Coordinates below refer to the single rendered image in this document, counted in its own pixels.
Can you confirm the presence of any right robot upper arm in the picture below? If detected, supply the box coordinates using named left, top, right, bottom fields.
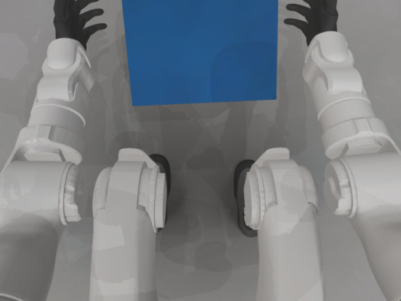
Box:
left=323, top=151, right=401, bottom=301

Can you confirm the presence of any right robot thigh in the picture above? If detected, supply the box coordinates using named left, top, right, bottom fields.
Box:
left=244, top=159, right=326, bottom=301

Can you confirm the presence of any carton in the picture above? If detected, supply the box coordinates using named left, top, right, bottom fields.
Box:
left=122, top=0, right=278, bottom=106

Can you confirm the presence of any left robot upper arm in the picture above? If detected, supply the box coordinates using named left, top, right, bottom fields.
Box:
left=0, top=161, right=88, bottom=301

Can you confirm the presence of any robot left forearm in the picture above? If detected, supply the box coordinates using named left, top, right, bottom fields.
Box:
left=0, top=38, right=95, bottom=178

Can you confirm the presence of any robot right forearm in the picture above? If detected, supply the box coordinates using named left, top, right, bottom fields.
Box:
left=303, top=31, right=401, bottom=160

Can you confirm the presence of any left robot thigh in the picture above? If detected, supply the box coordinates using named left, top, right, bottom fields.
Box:
left=89, top=161, right=167, bottom=301

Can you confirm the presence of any robot left hand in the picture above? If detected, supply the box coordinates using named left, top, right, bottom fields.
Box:
left=53, top=0, right=107, bottom=50

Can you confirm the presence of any robot right hand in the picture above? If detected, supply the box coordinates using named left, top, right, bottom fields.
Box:
left=284, top=0, right=338, bottom=46

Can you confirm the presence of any robot thigh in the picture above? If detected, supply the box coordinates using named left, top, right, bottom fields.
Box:
left=244, top=159, right=326, bottom=301
left=89, top=161, right=167, bottom=301

